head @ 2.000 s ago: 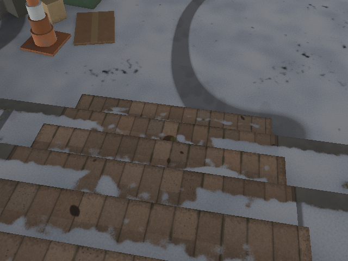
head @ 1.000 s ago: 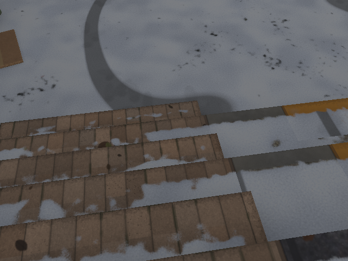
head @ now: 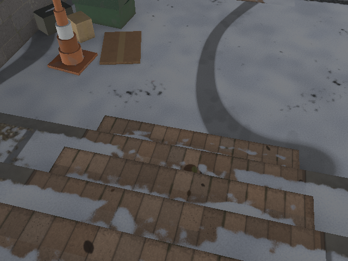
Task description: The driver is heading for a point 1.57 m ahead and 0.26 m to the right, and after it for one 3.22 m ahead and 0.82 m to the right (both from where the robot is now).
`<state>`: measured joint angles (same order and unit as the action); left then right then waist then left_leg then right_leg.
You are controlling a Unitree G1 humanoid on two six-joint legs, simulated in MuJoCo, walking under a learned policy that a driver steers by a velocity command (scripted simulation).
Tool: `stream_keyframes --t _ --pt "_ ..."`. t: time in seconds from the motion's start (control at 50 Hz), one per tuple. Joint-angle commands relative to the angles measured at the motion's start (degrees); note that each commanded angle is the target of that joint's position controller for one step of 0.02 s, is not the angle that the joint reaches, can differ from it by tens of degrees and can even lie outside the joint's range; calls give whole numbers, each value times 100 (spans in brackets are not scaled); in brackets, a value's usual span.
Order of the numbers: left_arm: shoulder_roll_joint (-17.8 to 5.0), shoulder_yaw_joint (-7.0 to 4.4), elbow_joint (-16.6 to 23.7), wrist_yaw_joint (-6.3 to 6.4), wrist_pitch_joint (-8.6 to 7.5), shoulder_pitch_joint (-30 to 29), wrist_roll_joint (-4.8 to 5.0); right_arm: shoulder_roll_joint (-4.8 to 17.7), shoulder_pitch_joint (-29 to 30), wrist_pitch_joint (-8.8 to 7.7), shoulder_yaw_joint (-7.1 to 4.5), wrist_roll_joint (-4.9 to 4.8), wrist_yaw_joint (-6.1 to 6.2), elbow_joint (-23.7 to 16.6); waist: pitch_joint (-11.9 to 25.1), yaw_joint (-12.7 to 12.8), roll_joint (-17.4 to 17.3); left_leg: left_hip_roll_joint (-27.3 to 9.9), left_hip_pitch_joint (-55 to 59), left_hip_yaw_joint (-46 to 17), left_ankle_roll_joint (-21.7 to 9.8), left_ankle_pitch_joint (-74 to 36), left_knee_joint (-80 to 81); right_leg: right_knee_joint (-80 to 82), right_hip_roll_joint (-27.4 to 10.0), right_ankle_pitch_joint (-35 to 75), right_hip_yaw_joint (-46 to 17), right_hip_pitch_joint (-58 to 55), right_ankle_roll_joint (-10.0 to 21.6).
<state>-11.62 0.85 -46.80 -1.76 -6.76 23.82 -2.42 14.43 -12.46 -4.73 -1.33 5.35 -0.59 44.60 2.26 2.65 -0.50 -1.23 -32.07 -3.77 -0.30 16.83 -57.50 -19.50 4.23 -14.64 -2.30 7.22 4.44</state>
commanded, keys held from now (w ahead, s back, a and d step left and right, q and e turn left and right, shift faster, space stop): w+e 0.60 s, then w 0.12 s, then w+q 0.28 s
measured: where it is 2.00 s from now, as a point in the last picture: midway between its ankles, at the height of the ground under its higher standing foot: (227, 197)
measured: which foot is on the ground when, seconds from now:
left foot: up 0.00-0.20, down 0.22-0.80, up 0.82-1.00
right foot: down 0.00-0.22, up 0.24-0.78, down 0.80-1.00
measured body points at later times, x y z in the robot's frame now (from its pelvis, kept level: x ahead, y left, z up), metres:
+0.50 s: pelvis +0.24 +0.01 +0.00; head +0.25 +0.01 +0.45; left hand +0.46 +0.18 -0.12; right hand +0.15 -0.21 -0.15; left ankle +0.22 +0.12 -0.74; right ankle +0.29 -0.16 -0.67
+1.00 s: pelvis +0.49 -0.17 -0.16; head +0.49 -0.18 +0.29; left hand +0.56 +0.07 -0.30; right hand +0.41 -0.40 -0.31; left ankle +0.51 -0.01 -0.77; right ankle +0.44 -0.24 -0.88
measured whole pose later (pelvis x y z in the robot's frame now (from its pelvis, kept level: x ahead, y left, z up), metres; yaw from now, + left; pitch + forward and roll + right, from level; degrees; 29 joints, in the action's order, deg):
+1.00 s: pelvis +0.49 -0.17 -0.16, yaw -21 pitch +1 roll -1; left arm -12.7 -2.1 -57.2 -1.9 -4.1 23.7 -5.2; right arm 13.0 -20.1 -5.4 -0.5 3.9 -4.0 56.2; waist 0.9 -0.7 -2.4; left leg -5.8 -34.7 -3.9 -4.2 16.4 -76.9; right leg -31.8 1.2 -18.9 8.9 14.4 3.8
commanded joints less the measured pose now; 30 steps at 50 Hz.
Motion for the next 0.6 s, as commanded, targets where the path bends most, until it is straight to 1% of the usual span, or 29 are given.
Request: stream_keyframes --t 0.02,0.04,0.06,0.1,0.12,0.14,0.16,0.18,0.2,0.22,0.24,0.26,0.28,0.3,0.32,0.34,0.36,0.38,0.4,0.42,0.44,0.46,0.48,0.5,0.52,0.54,0.56,0.58,0.6 --pt "-893 -258 271 -43 -73 22 -14 195 907 -55 34 -137 -46 -479 -455 109 392 -206 -701 391 289 -675 1055 1053 -1214 861 -1286 -71 1105" --pt "-1038 -324 197 -117 -57 151 -27 89 1084 -28 98 -141 -78 -510 -484 171 332 -140 -350 572 311 -781 1540 981 -1142 1287 -1136 142 1106" --pt "-1160 -389 132 -188 -47 254 -22 56 1237 -6 132 -143 -106 -568 -497 211 396 -64 -64 686 287 -834 1893 875 -1151 1663 -1130 311 1141" --pt "-1203 -433 87 -291 -24 338 -34 186 1413 -22 108 -116 -136 -699 -464 177 509 53 191 625 162 -985 2243 608 -1292 2113 -1407 341 1198" --pt "-1186 -435 154 -323 1 227 -80 187 1469 -51 110 -101 -133 -746 -342 142 611 138 539 681 100 -1155 2162 497 -1265 2205 -1402 533 1159" --pt "-1138 -438 195 -342 15 93 -97 261 1512 -86 109 -112 -104 -754 -358 62 594 164 758 643 33 -1231 2279 431 -1319 2133 -1536 639 1111" --pt "-1158 -449 246 -342 34 -75 -93 322 1456 -108 100 -140 -70 -749 -377 -69 580 209 1051 686 -44 -1240 2453 329 -1338 2078 -1616 703 1046" --pt "-1203 -462 305 -345 49 -276 -94 431 1175 -137 63 -208 -32 -672 -332 -297 551 262 1628 737 -165 -1286 2603 43 -1285 2381 -1621 900 915" --pt "-1195 -459 354 -344 23 -427 -141 684 528 -189 -22 -299 22 -478 -119 -603 425 259 2614 704 -349 -1494 2599 -577 -1055 2755 -1520 1313 658" --pt "-842 -351 441 -365 -37 -535 -176 1004 -695 -255 -123 -319 94 -213 657 -1107 -153 -408 4185 41 -985 -1958 2561 -2145 -458 2346 -1171 2026 199" --pt "86 -103 468 -328 -144 592 -250 1336 -2098 -268 -141 -198 114 29 2258 -883 -1514 -2102 6340 -2063 -2607 -4041 2710 -4374 514 -1840 -551 2948 -323" --pt "-308 -227 462 -375 -198 355 -158 1144 -2266 -235 -118 -137 23 114 1790 -1073 -1385 -2594 5997 -3564 -2709 -1884 3641 -6015 239 -2184 -672 4319 -289" --pt "-781 -337 331 -296 -171 -189 -157 803 -1376 -237 -70 -219 -11 -57 200 -895 -553 -2421 4235 -2914 -2137 -297 4021 -6407 -307 -1326 -695 4685 -142" --pt "-792 -339 202 -137 -70 -343 -229 239 -758 -180 112 -291 -13 -143 53 -641 -198 -2117 3252 -2178 -1768 439 4187 -6313 -642 -695 -549 4308 -58" --pt "-640 -282 135 -99 13 -337 -323 -205 -486 -161 260 -325 55 -219 242 -483 -191 -1874 2888 -1652 -1647 -244 4347 -5955 -885 -217 -617 3877 -91" --pt "-382 -176 165 -134 63 -527 -397 -318 -402 -159 301 -296 120 -168 170 -355 -194 -1673 2605 -1168 -1530 -973 4488 -5635 -1048 22 -597 3598 -109" --pt "-274 -134 177 -213 105 -637 -360 -287 -273 -168 264 -249 194 -160 137 -301 -190 -1559 2508 -762 -1470 -1337 4650 -5361 -1106 -7 -502 3447 -158" --pt "-321 -146 187 -287 125 -749 -263 -182 -259 -198 201 -210 247 -89 88 -304 -182 -1461 2475 -392 -1424 -1494 4748 -4990 -1132 -82 -405 3422 -220" --pt "-344 -147 210 -356 148 -894 -218 -68 -454 -203 154 -168 255 55 -70 -351 -88 -1404 2402 -48 -1412 -1625 4846 -4488 -1195 -84 -330 3509 -313" --pt "-240 -108 224 -416 193 -1039 -211 133 -744 -184 76 -65 241 218 -116 -469 -116 -1317 2391 293 -1431 -1745 4857 -4229 -1224 212 -130 3532 -396" --pt "-213 -82 263 -458 216 -1142 -204 187 -911 -192 39 -12 220 319 -123 -517 -116 -1346 2470 453 -1466 -2032 4890 -3889 -1239 522 -56 3606 -418" --pt "-149 -42 162 -522 227 -887 -281 200 -1186 -180 21 152 212 459 -105 -486 -126 -1401 2407 559 -1489 -2496 4602 -4291 -1242 1227 -141 3557 -333" --pt "-178 -56 157 -559 217 -819 -264 141 -1184 -194 32 188 188 501 -136 -396 -81 -1471 2376 679 -1525 -2727 4519 -4202 -1257 1516 -196 3672 -257" --pt "-271 -57 205 -515 190 -991 -217 -122 -1232 -216 116 178 221 641 -217 -397 5 -1617 2826 610 -1453 -2599 4339 -3699 -1466 2224 -624 4252 -237" --pt "-347 -97 184 -469 169 -1121 -299 -218 -1243 -249 195 40 261 593 -182 -453 -149 -1334 3036 852 -1278 -2204 4125 -3048 -1369 2960 -429 4377 -206" --pt "-327 -104 162 -430 211 -1253 -306 -215 -1451 -252 235 36 269 700 -184 -562 -300 -1273 2981 923 -1251 -1988 4009 -2890 -1303 3348 -268 4250 -195" --pt "-316 -85 161 -401 229 -1314 -234 -197 -1300 -270 276 85 261 665 -230 -506 -154 -976 2396 1323 -1043 -1472 3771 -2151 -1332 4064 -218 3578 -123" --pt "-277 -82 182 -409 290 -1499 -246 -123 -1409 -227 306 151 201 702 -376 -570 -229 -886 1697 1458 -1049 -1054 3793 -2126 -1154 4271 134 2813 -105" --pt "-291 -88 268 -405 365 -1564 -260 -118 -1519 -214 344 192 138 797 -572 -564 -276 -1012 1379 1433 -1006 -535 3734 -2139 -1137 4119 200 2485 -57"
